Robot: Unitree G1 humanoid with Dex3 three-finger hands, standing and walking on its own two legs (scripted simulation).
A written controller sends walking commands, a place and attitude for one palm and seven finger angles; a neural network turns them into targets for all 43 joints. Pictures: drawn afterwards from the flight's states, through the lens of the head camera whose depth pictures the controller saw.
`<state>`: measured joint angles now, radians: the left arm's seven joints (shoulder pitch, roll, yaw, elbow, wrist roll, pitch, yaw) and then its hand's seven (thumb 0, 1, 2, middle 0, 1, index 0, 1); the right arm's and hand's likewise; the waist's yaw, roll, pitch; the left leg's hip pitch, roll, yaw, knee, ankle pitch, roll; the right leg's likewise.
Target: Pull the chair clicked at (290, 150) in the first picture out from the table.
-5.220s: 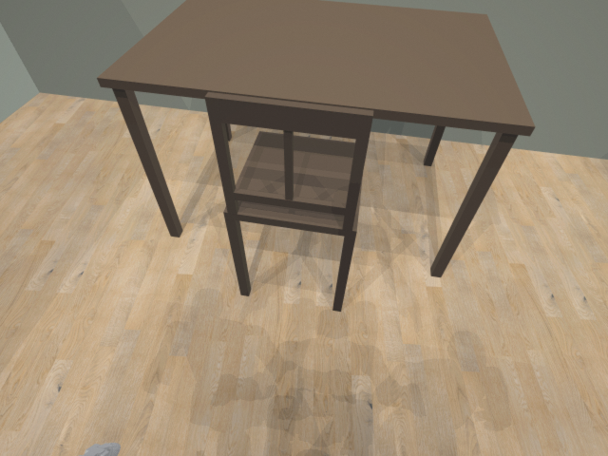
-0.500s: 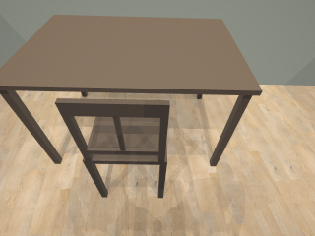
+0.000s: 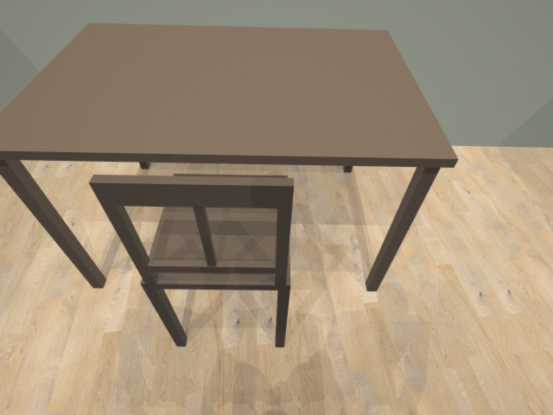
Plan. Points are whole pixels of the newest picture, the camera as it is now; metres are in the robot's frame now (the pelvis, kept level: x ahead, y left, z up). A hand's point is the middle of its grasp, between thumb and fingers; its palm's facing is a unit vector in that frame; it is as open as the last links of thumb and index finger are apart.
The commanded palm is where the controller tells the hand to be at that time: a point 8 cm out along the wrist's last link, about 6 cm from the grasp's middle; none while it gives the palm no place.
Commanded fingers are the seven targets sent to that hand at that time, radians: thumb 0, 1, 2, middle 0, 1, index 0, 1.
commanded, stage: look again from close up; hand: left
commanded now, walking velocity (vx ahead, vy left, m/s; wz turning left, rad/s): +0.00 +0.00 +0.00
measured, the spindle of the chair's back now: (206, 236) +0.48 +0.18 -0.12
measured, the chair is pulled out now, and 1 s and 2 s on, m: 0.00 0.00 0.00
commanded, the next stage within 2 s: raise the hand toward the chair's back in 0.90 s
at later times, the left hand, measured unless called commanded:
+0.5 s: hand out of the picture -0.02 +0.14 -0.18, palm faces +0.04 -0.99 -0.15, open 7.4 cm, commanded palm none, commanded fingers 0.00 0.90 0.90 -0.20 -0.30 -0.20 -0.30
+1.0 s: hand out of the picture -0.03 +0.13 -0.18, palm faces +0.06 -0.99 -0.15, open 7.4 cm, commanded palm +0.09 +0.18 -0.08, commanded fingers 0.00 0.88 0.89 -0.20 -0.30 -0.20 -0.30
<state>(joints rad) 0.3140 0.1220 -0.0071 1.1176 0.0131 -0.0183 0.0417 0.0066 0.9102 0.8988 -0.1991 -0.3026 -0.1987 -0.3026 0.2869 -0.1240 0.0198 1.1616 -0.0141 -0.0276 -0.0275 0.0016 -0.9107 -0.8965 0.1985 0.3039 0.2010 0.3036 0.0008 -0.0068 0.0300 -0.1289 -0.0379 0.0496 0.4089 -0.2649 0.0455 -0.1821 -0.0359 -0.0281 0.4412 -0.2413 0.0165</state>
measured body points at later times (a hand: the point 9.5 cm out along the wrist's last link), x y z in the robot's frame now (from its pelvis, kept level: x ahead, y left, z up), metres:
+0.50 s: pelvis +0.00 -0.01 +0.00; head +0.01 -0.01 +0.45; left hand -0.02 +0.19 -0.16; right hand -0.01 -0.22 -0.16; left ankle -0.03 +0.09 -0.74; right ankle +0.00 -0.13 -0.74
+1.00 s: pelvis +0.00 -0.02 +0.00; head +0.00 -0.01 +0.45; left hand -0.03 +0.18 -0.16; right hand -0.02 -0.22 -0.16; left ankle -0.03 +0.09 -0.74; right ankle +0.00 -0.13 -0.74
